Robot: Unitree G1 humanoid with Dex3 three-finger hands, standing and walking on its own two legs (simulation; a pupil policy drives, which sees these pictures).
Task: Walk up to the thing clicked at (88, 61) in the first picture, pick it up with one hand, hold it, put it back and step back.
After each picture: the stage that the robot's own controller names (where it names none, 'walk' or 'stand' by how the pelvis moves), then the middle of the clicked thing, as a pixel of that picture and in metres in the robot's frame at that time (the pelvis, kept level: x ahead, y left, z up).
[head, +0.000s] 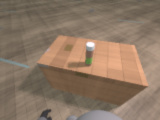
stand; (89, 55) +0.59 +0.02 -0.01
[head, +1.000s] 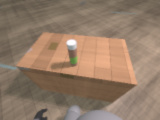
rise first; (72, 54) +0.51 +0.17 +0.02
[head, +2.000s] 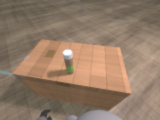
stand; (69, 63) +0.47 +0.19 -0.02
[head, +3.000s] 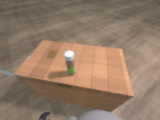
stand; (70, 64) +0.46 +0.18 -0.02
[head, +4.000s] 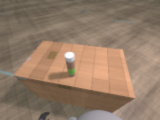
stand; (70, 65) +0.45 +0.17 -0.02
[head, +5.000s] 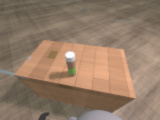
stand; (71, 65) +0.45 +0.17 -0.02
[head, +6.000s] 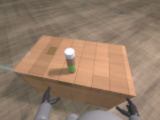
rise first; (70, 62) +0.46 +0.18 -0.01
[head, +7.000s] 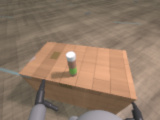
go down; (72, 65) +0.46 +0.18 -0.01
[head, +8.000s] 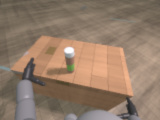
go down; (70, 61) +0.47 +0.17 +0.00
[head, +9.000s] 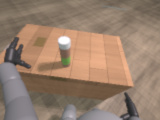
go down; (65, 54) +0.47 +0.17 +0.05
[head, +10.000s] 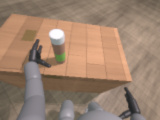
close in; (59, 49) +0.46 +0.18 +0.07
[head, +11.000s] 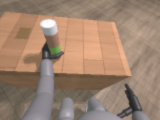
close; (53, 43) +0.50 +0.19 +0.09
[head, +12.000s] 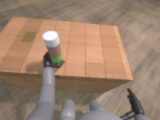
lift; (55, 52) +0.44 +0.19 +0.08
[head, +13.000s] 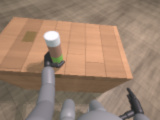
lift; (56, 52) +0.44 +0.19 +0.09
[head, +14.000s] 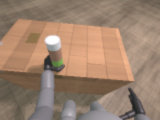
lift; (56, 56) +0.42 +0.19 +0.08
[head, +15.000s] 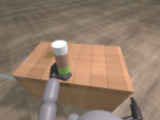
hold; (62, 63) +0.32 +0.17 +0.18
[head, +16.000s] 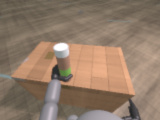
hold; (64, 65) +0.33 +0.17 +0.15
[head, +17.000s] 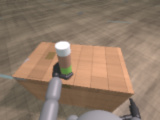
crouch; (65, 63) +0.34 +0.16 +0.16
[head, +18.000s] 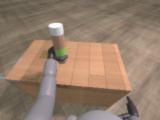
crouch; (59, 46) +0.45 +0.19 +0.19
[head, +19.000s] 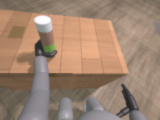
lower; (47, 41) +0.51 +0.20 +0.10
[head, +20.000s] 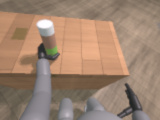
lower; (50, 44) +0.50 +0.20 +0.09
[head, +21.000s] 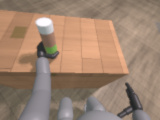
lower; (49, 42) +0.50 +0.20 +0.09
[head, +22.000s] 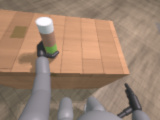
lower; (49, 42) +0.50 +0.20 +0.10
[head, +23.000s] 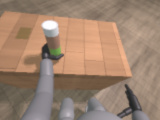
open; (54, 44) +0.49 +0.18 +0.09
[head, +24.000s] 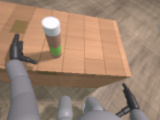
sink last; (54, 42) +0.48 +0.18 +0.09
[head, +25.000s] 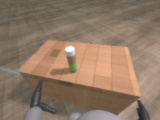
sink last; (72, 61) +0.48 +0.19 +0.04
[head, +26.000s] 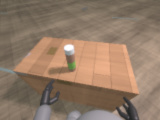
stand; (70, 59) +0.47 +0.18 +0.03
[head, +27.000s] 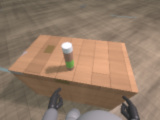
stand; (68, 58) +0.47 +0.19 +0.05
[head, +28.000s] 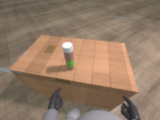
stand; (69, 57) +0.48 +0.19 +0.05
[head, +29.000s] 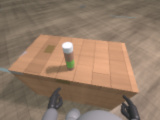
stand; (69, 58) +0.47 +0.18 +0.05
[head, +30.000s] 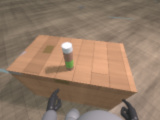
stand; (68, 58) +0.47 +0.18 +0.05
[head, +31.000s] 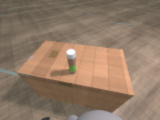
stand; (72, 62) +0.49 +0.17 -0.01
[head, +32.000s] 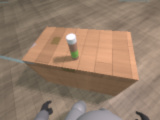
walk; (73, 48) +0.55 +0.18 +0.00
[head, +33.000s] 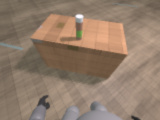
walk; (79, 28) +0.84 +0.14 +0.01
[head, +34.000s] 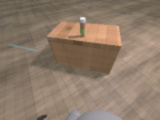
stand; (82, 28) +1.10 +0.18 +0.00
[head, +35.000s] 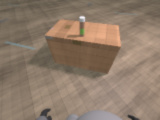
stand; (82, 27) +1.09 +0.16 -0.02
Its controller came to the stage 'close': yes
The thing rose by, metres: 0.20
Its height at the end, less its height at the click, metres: +0.00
